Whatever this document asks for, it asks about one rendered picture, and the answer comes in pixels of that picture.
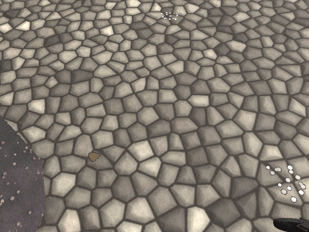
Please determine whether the right robot hand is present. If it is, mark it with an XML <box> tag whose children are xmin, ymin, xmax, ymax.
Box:
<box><xmin>273</xmin><ymin>217</ymin><xmax>309</xmax><ymax>232</ymax></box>

